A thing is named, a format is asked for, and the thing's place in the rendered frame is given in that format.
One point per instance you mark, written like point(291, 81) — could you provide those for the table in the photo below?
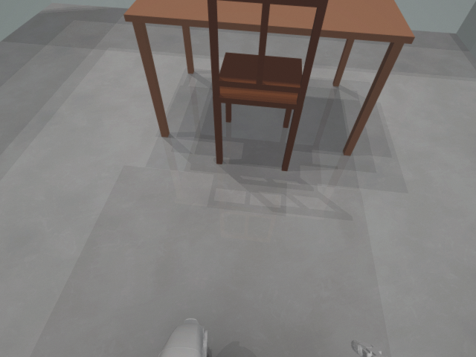
point(371, 20)

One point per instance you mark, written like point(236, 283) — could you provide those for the chair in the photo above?
point(259, 80)

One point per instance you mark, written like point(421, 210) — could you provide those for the robot left thigh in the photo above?
point(186, 340)

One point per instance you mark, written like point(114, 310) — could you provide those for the right robot hand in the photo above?
point(366, 350)

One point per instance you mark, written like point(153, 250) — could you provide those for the robot left shin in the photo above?
point(191, 320)

